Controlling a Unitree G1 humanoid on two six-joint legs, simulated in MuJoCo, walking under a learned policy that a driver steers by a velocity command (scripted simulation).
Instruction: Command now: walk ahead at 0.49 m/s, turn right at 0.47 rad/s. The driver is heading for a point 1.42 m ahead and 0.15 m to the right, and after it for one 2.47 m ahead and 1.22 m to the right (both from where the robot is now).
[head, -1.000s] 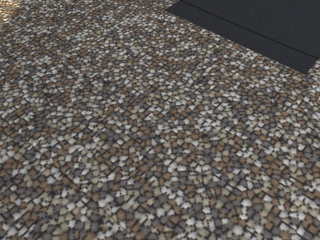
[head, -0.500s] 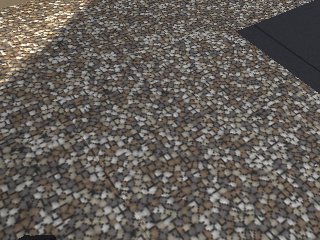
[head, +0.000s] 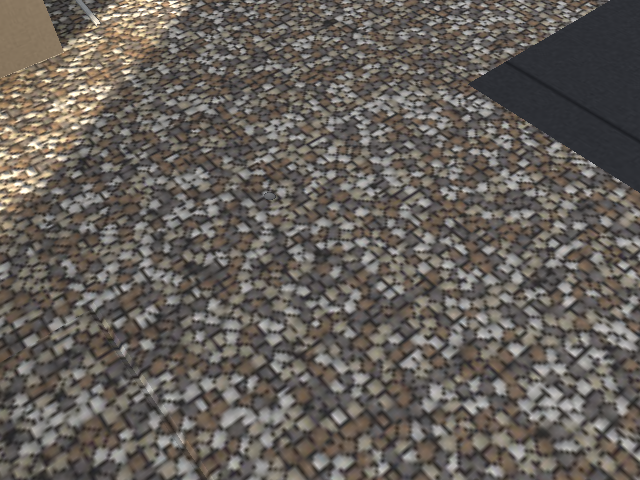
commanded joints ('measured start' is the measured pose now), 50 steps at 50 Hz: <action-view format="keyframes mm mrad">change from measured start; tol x32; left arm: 1 -59 180 48 -76 -11 -14 17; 50 -102 113 38 -29 33 -52 10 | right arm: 1 -61 -42 -7 -74 -3 -11 -1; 50 63 -44 -43 95 46 56 12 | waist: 1 -11 -89 1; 10 -118 -109 -172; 12 -104 323 -389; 31 -123 10 53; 37 39 -288 -419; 50 -39 -91 17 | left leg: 1 139 -48 45 -227 213 -29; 10 580 -3 -47 -472 113 100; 12 1014 348 -720 -594 -256 298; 18 538 157 -158 -726 47 218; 35 613 141 205 -370 780 159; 37 34 -98 119 279 -372 59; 50 -23 38 -13 -28 218 24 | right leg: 1 -171 -188 157 -125 135 -150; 9 -8 -228 319 133 74 -53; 14 -615 -143 74 999 -272 89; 32 -417 -169 -84 288 39 33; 35 40 -89 -148 176 68 -40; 37 615 -537 549 121 -36 -249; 50 60 -349 -147 -202 234 -90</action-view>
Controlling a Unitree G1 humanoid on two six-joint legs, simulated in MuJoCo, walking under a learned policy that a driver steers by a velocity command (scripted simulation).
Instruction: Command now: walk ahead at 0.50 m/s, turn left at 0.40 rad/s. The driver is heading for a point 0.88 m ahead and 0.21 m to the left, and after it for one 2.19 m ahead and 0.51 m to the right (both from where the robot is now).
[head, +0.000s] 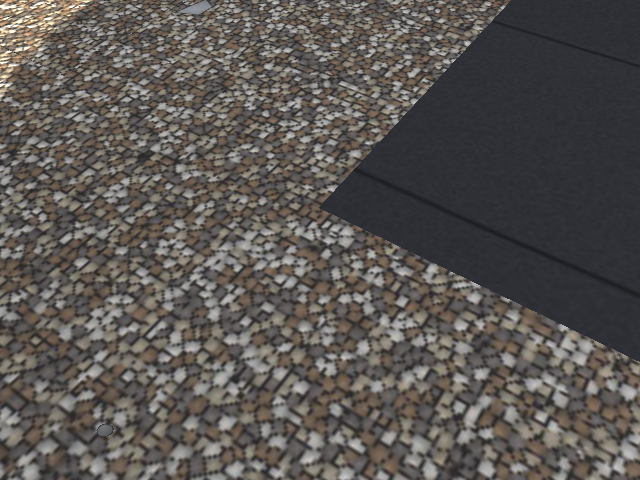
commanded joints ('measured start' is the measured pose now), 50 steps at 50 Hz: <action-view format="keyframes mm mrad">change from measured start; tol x32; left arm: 1 -83 138 31 -61 -2 -20 14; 32 -372 126 4 -185 -25 -26 -11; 39 90 242 60 -60 -24 -33 -16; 50 -26 174 22 -23 -30 -14 2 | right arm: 1 -21 -19 2 -62 -5 -10 14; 39 302 -49 0 -113 12 -20 -20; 50 -61 -4 18 -191 -26 -35 3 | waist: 1 -19 -102 33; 15 -157 91 -388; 50 5 -131 -15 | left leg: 1 14 16 3 -157 161 3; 12 434 -178 200 -417 -35 181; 15 1070 217 -753 -698 -298 446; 23 472 33 -219 -775 254 326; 35 561 34 -324 -576 81 202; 40 -110 -143 -125 308 -382 46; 50 28 -12 29 -189 -26 16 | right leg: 1 -44 -262 61 -156 279 -122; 12 105 -282 -82 429 909 -21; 14 -582 -8 42 1075 -366 90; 15 -685 -10 259 1156 -387 71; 36 -188 -47 211 168 175 26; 39 409 -445 997 28 -326 -247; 50 -65 -242 351 -125 186 -170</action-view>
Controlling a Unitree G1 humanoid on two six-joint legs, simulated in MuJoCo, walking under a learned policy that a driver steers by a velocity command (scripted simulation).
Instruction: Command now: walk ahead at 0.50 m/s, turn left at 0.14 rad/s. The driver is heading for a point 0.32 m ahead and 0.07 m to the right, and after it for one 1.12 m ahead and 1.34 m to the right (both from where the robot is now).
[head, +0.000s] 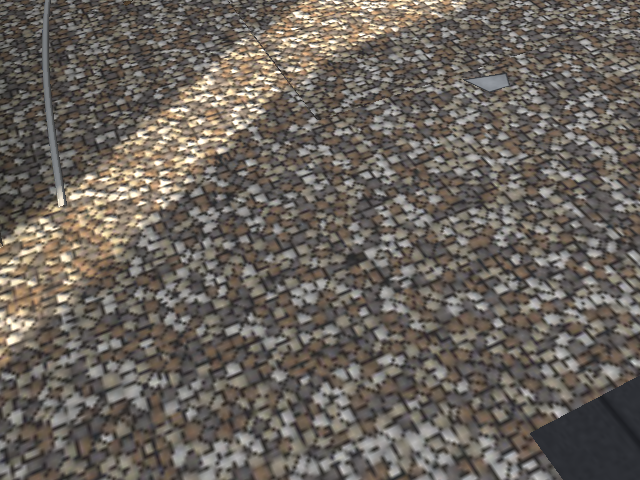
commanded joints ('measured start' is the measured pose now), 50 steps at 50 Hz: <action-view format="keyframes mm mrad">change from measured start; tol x32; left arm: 1 -53 180 38 -61 -10 -11 7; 50 -211 227 78 -286 2 122 50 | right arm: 1 -75 -22 4 -82 -1 -21 8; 50 -104 -93 -47 36 -2 49 -26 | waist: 1 -10 -125 5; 11 -135 -114 -121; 13 -117 296 -429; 33 -39 35 -68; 36 -29 -383 -215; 50 -48 -203 -133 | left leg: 1 -20 19 11 -179 152 -11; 9 172 -49 24 -441 177 20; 13 991 397 -496 -465 617 280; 20 400 216 -17 -649 643 229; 34 453 179 203 -349 359 74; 36 -10 -83 171 195 -473 -80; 50 165 -95 -33 -152 -115 -84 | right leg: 1 14 -246 176 -163 174 -170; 11 4 -183 146 243 421 -44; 13 -453 0 93 823 -470 60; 15 -541 -71 134 945 -406 82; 32 -260 -113 -28 323 -57 35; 36 226 -446 560 103 711 -335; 50 -75 -219 412 41 102 -183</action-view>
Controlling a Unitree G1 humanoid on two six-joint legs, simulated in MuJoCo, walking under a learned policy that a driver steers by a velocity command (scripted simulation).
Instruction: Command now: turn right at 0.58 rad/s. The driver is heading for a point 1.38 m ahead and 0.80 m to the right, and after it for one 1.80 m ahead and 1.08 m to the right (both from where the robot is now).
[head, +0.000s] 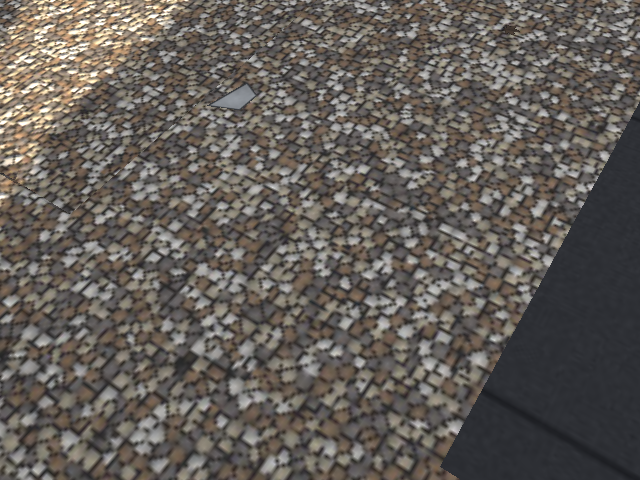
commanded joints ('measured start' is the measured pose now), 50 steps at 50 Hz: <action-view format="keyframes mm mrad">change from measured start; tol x16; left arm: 1 -27 176 51 -75 1 -6 2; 30 142 245 76 -111 29 -11 -28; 50 -56 142 22 -88 -14 1 -6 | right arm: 1 5 -83 -19 -61 5 -18 8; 8 101 -247 -64 -40 -38 -25 18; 50 67 -76 -21 -109 1 -40 37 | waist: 1 2 -174 -165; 6 -49 -160 -160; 8 12 273 -108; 26 -12 164 -117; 29 -14 -356 -150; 33 -5 -129 -120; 50 -39 -160 -148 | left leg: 1 57 -21 -1 -94 2 5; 6 274 -6 12 -455 176 65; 9 301 432 -425 -572 389 370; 14 336 240 -71 -527 421 273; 25 409 322 59 -449 537 272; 27 323 283 129 -322 437 187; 29 -165 50 232 154 -298 2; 31 -190 49 30 376 -267 17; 50 250 -9 38 -420 186 52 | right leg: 1 135 -234 309 -124 59 -177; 6 87 -165 355 -33 38 -99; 9 -233 16 54 558 -468 67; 13 -272 -19 13 760 -267 130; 25 -4 -86 -176 164 -189 95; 27 179 -53 -180 -53 1 31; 29 449 -429 382 -83 602 -223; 33 291 -313 222 -123 311 -187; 50 154 -192 343 -7 187 -117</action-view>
